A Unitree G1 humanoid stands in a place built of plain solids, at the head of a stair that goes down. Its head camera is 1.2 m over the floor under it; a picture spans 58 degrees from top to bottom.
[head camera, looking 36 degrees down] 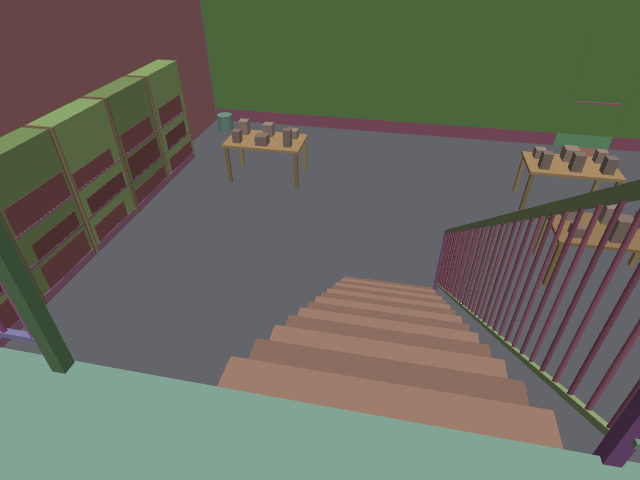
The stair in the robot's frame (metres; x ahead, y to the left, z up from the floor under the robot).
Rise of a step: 0.20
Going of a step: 0.27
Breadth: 1.22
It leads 11 degrees to the right of straight ahead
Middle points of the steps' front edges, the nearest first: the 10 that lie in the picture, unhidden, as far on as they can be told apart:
0.75 -0.18 0.00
1.01 -0.24 -0.20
1.28 -0.29 -0.40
1.55 -0.35 -0.60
1.82 -0.40 -0.80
2.09 -0.46 -0.99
2.36 -0.51 -1.19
2.63 -0.56 -1.39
2.89 -0.62 -1.59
3.16 -0.67 -1.79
